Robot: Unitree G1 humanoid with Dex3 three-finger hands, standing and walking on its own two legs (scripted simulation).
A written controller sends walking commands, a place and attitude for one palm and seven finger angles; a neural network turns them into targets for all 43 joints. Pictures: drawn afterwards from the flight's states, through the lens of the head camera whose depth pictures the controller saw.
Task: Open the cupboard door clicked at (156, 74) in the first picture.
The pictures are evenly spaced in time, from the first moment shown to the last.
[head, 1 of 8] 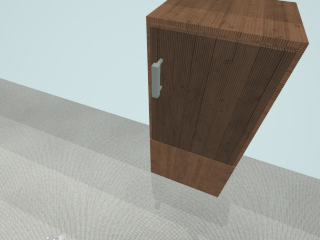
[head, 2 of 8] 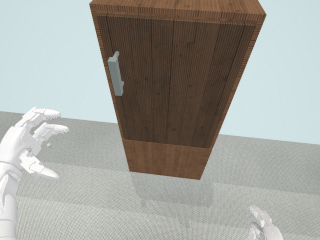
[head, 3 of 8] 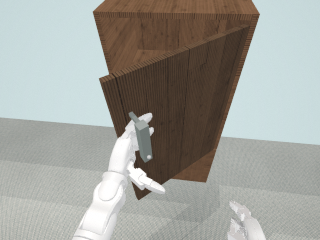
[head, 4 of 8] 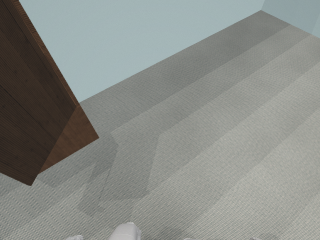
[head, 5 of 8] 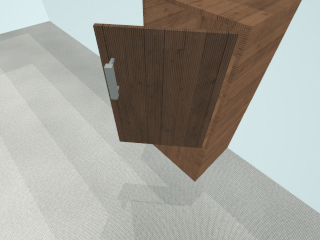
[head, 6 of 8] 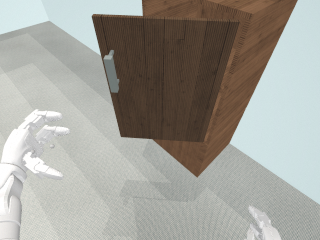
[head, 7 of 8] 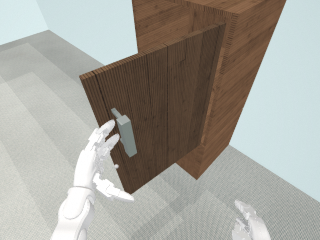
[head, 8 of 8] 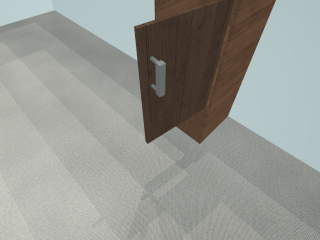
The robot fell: no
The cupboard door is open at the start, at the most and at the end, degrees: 0 84 82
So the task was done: yes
